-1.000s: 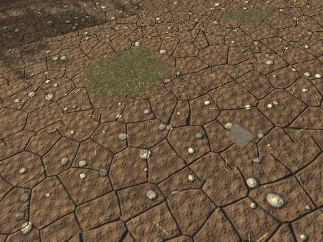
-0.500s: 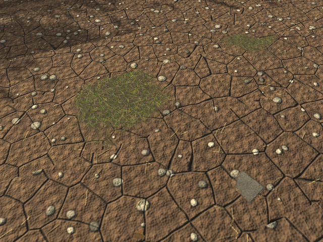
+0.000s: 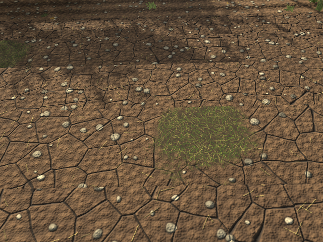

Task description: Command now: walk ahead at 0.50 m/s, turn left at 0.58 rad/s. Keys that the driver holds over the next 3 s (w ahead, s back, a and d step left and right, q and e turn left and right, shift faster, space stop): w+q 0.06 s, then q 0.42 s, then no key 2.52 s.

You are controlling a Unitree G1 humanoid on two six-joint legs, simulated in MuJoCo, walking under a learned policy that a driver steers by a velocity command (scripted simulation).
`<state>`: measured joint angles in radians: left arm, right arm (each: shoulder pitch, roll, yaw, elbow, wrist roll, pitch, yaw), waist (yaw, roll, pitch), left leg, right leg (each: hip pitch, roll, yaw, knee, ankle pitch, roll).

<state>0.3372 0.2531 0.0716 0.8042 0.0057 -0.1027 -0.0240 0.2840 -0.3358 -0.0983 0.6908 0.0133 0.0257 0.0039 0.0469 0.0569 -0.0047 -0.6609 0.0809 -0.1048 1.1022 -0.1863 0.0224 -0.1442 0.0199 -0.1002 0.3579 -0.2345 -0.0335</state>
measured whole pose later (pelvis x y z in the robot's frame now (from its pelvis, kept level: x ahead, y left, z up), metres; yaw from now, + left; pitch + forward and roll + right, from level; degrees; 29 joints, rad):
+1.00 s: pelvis +0.37 +0.09 -0.20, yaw +24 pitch +0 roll +0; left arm 0.21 0.20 0.06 0.74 0.02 -0.01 0.01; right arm 0.27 -0.20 -0.04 0.90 -0.01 0.03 -0.02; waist 0.00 0.01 0.00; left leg -0.21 -0.06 -0.15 0.56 -0.35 0.00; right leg -0.31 -0.01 0.03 0.57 -0.26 0.02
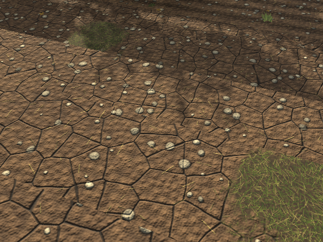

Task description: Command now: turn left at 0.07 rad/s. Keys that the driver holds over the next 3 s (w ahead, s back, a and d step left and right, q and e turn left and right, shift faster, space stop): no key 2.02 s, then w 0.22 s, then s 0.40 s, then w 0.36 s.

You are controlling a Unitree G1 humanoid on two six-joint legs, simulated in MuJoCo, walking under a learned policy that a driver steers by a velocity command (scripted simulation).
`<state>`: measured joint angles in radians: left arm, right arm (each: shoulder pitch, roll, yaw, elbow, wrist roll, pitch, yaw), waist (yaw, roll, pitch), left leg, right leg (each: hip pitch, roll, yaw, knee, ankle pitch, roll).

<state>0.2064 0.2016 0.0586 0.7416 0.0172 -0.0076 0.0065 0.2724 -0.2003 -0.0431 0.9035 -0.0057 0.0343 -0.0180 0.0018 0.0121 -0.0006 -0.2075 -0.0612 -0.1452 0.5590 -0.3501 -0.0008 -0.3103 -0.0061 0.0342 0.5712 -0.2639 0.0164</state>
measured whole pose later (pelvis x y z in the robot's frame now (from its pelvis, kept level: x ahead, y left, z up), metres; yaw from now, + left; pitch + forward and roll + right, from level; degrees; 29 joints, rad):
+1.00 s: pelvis +0.01 -0.02 +0.00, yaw -1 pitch -2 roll +0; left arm 0.24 0.18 0.06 1.00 -0.01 0.01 0.03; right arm 0.34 -0.15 -0.04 1.14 0.00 0.01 -0.05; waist 0.01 0.00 0.04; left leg -0.11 -0.01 -0.13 0.49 -0.34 -0.03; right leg -0.23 0.03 0.03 0.52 -0.26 -0.02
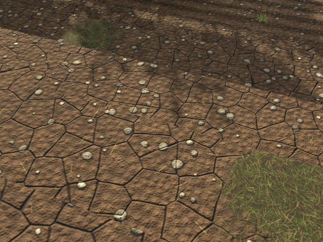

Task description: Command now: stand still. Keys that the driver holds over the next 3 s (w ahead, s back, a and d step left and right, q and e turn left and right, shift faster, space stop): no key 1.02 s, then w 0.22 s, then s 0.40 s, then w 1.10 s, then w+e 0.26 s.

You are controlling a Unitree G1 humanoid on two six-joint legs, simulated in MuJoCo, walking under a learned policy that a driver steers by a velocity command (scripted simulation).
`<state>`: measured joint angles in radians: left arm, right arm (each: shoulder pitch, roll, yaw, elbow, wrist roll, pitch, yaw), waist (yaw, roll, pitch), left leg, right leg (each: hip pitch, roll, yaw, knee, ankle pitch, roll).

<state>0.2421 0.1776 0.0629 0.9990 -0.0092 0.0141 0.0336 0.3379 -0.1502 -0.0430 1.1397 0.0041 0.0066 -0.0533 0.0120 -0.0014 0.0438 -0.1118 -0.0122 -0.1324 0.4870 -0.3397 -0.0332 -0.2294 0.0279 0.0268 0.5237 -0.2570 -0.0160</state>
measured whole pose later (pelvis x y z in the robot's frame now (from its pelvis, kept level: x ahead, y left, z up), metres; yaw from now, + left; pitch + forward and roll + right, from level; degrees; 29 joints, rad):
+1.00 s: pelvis +0.00 +0.00 +0.00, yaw +0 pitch -1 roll +0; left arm 0.27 0.15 0.05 1.06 -0.01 0.02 0.04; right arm 0.41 -0.13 -0.03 1.11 0.01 -0.01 -0.05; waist 0.01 0.00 0.04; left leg -0.14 -0.01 -0.12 0.50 -0.34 -0.03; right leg -0.25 0.02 0.03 0.53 -0.25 -0.01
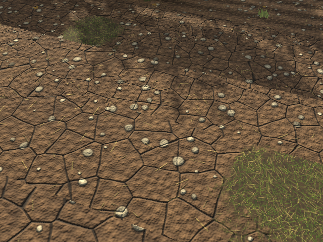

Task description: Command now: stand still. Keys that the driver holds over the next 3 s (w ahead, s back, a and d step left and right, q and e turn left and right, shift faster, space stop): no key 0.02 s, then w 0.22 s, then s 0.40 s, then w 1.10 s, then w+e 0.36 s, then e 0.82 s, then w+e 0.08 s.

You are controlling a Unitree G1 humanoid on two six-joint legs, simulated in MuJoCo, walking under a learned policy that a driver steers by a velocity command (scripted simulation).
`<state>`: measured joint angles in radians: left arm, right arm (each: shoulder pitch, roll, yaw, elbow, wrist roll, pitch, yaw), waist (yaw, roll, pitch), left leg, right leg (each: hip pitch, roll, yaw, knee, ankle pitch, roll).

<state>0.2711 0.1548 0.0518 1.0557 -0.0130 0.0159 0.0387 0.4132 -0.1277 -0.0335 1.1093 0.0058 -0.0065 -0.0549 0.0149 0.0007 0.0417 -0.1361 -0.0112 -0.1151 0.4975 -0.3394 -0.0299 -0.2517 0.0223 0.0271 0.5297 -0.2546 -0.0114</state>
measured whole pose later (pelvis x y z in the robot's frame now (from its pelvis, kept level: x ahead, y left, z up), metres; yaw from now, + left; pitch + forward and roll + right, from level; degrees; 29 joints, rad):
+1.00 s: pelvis +0.10 +0.04 +0.01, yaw +1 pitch +1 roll +0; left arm 0.17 0.25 0.08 0.99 -0.02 -0.04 0.01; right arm 0.49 -0.18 -0.05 1.03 0.01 -0.06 -0.03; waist -0.04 -0.02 -0.02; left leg -0.05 -0.01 0.01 0.31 -0.28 0.03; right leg -0.57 -0.08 0.00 0.88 -0.17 -0.01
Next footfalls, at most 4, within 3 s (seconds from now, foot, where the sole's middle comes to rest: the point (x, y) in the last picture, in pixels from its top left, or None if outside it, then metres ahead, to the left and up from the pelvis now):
1.18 right None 0.30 -0.11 -0.77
1.96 left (129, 190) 0.83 0.21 -0.96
2.38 right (178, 163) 1.01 -0.04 -0.96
2.94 left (142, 151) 1.08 0.16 -0.96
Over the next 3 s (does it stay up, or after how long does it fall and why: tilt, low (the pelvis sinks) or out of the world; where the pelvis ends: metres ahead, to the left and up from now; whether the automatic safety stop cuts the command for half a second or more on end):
stays up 0.97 0.10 -0.18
